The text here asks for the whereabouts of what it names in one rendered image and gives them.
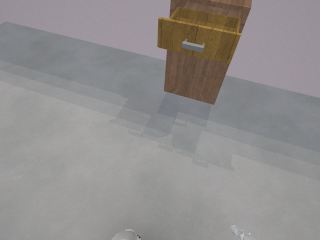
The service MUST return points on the robot right hand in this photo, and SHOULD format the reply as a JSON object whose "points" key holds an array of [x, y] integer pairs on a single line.
{"points": [[241, 233]]}

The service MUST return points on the handle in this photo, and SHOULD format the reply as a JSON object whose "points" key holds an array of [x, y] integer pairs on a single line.
{"points": [[192, 46]]}

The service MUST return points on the cabinet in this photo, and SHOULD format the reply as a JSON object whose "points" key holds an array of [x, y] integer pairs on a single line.
{"points": [[196, 77]]}

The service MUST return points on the drawer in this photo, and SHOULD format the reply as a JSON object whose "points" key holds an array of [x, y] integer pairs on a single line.
{"points": [[220, 33]]}

